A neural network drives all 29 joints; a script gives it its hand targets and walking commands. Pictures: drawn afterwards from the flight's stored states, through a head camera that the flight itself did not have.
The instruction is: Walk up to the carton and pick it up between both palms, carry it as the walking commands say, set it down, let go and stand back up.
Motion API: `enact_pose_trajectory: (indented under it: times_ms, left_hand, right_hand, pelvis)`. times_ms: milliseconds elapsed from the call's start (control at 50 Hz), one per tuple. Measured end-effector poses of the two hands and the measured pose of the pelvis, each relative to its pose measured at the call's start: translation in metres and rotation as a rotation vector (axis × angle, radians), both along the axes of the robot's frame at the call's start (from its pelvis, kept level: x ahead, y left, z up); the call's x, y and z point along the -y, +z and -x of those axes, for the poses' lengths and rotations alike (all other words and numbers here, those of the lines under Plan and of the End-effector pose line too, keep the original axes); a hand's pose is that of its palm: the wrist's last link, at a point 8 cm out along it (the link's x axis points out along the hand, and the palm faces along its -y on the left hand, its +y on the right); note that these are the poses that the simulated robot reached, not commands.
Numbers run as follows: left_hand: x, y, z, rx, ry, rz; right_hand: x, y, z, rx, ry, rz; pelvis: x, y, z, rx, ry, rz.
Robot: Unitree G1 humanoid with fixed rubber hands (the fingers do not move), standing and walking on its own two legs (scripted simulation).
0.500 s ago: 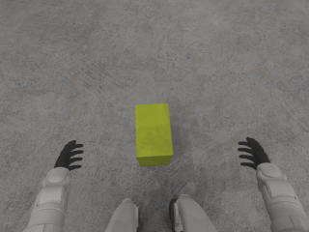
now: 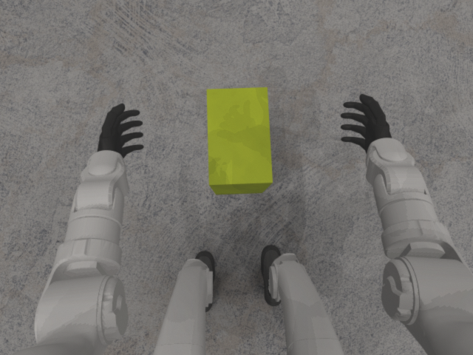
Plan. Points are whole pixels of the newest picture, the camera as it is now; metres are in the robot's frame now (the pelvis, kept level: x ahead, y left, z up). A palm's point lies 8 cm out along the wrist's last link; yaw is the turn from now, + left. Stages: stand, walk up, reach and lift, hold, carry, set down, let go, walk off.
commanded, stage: reach and lift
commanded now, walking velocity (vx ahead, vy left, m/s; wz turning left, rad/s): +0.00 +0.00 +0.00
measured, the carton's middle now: (238, 148) +0.54 -0.01 -0.54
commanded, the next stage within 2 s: none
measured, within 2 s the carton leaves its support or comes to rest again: neither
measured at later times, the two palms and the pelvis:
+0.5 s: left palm (145, 105) +0.52 +0.17 -0.14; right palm (332, 94) +0.53 -0.18 -0.15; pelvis +0.00 +0.00 -0.03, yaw +1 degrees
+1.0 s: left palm (163, 129) +0.52 +0.17 -0.28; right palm (311, 120) +0.53 -0.17 -0.28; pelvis -0.02 +0.00 -0.14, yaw +1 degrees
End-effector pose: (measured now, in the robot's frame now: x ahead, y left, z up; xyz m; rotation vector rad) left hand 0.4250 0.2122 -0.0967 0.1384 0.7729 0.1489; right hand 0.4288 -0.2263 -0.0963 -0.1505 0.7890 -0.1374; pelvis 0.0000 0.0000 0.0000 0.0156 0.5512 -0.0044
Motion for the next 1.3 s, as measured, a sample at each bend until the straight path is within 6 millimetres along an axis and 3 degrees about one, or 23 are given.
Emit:
enact_pose_trajectory:
  times_ms: [360,440,600,700,1040,1300]
  left_hand:
    - [0.034,-0.03,-0.086,0.124,0.02,0.049]
    - [0.038,-0.038,-0.097,0.146,0.02,0.053]
    - [0.039,-0.065,-0.092,0.137,0.022,0.052]
    - [0.037,-0.089,-0.089,0.117,0.028,0.05]
    - [0.04,-0.191,-0.096,0.125,0.033,0.053]
    - [0.05,-0.268,-0.097,0.098,0.024,0.061]
  right_hand:
    - [-0.039,-0.032,-0.092,0.137,0.024,-0.072]
    - [-0.045,-0.041,-0.105,0.156,0.024,-0.08]
    - [-0.048,-0.067,-0.1,0.145,0.018,-0.082]
    - [-0.05,-0.089,-0.098,0.128,0.018,-0.079]
    - [-0.051,-0.192,-0.102,0.136,-0.006,-0.073]
    - [-0.051,-0.268,-0.103,0.119,-0.011,-0.083]
  pelvis:
    - [0.003,-0.021,-0.002,-0.214,-0.004,-0.013]
    - [0.002,-0.025,-0.003,-0.255,-0.002,-0.013]
    - [0.0,-0.033,-0.006,-0.302,0.006,-0.009]
    - [-0.002,-0.05,-0.003,-0.316,0.006,-0.002]
    - [-0.005,-0.151,0.019,-0.33,0.01,-0.002]
    - [0.0,-0.215,0.032,-0.287,0.006,-0.014]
